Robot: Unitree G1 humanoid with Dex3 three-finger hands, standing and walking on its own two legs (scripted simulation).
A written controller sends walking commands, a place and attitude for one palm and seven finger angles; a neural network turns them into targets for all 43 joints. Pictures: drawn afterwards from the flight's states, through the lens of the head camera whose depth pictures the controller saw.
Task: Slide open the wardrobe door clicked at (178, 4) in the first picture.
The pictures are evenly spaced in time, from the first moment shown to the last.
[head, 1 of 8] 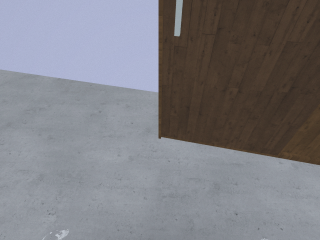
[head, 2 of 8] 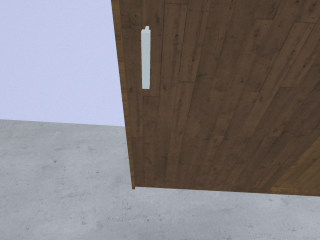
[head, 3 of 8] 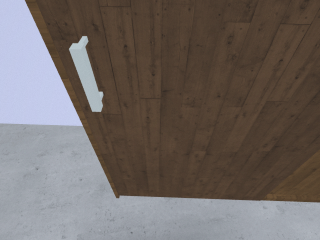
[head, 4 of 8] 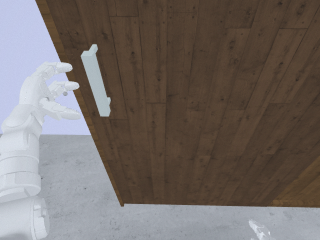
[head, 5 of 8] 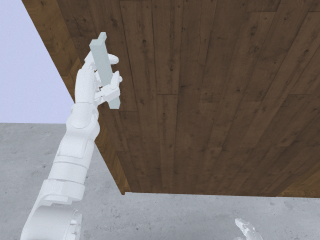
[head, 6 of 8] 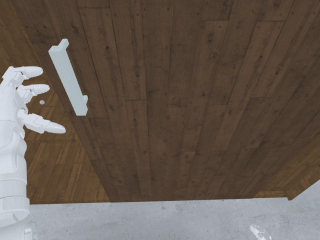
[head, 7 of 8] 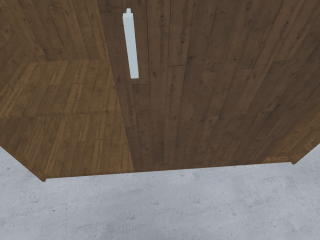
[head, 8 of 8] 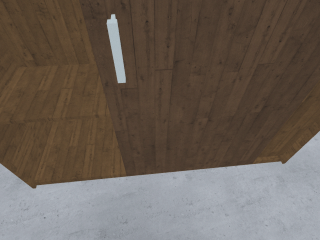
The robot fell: no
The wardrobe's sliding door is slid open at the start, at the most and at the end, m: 0.00 0.59 0.59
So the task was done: yes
